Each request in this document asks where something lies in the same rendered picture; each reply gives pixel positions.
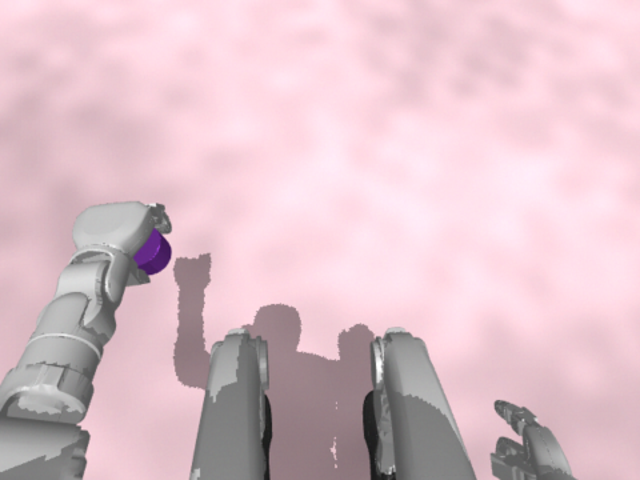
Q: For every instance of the tin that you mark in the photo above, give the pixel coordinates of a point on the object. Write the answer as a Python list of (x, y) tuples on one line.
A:
[(155, 254)]

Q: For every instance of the left robot hand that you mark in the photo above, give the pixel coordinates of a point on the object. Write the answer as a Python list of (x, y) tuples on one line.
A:
[(125, 226)]

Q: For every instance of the left robot arm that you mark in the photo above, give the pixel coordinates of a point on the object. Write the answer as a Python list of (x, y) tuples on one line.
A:
[(48, 393)]

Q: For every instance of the right robot foot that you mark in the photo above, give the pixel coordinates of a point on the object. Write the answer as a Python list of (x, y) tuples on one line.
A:
[(371, 438)]

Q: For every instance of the right robot hand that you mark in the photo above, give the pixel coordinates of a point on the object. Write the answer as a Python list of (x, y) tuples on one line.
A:
[(539, 454)]

